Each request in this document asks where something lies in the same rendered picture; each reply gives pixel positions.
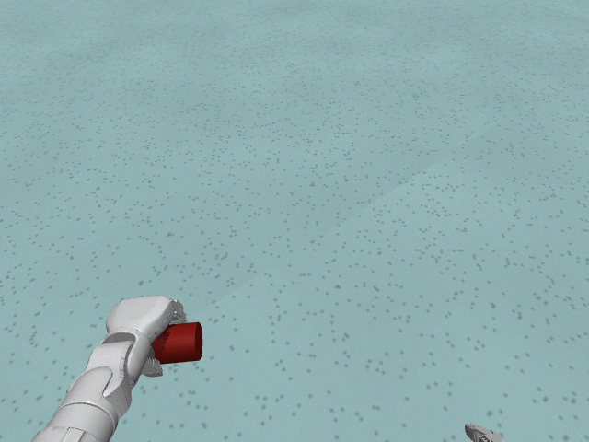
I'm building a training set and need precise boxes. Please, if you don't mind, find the right robot hand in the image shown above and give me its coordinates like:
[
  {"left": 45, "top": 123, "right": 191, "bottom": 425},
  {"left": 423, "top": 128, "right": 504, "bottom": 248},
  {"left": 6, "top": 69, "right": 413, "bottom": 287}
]
[{"left": 465, "top": 424, "right": 504, "bottom": 442}]

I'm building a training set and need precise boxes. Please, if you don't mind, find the left robot hand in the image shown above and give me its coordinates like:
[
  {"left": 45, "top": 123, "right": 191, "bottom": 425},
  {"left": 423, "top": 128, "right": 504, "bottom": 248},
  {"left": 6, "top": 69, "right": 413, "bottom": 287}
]
[{"left": 106, "top": 295, "right": 187, "bottom": 377}]

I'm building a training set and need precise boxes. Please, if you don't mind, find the can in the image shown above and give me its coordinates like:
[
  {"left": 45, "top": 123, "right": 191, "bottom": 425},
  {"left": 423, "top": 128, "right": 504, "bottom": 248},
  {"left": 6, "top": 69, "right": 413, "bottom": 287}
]
[{"left": 151, "top": 322, "right": 202, "bottom": 365}]

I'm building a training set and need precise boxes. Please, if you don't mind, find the left robot arm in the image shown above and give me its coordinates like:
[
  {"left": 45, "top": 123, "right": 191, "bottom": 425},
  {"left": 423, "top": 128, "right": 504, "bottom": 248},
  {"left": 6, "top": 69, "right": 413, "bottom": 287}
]
[{"left": 31, "top": 328, "right": 150, "bottom": 442}]

